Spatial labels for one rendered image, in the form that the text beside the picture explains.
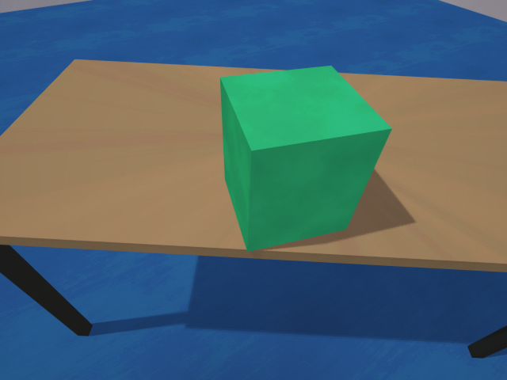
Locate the table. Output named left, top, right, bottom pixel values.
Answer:
left=0, top=59, right=507, bottom=359

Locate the carton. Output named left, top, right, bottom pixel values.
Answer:
left=220, top=66, right=392, bottom=252

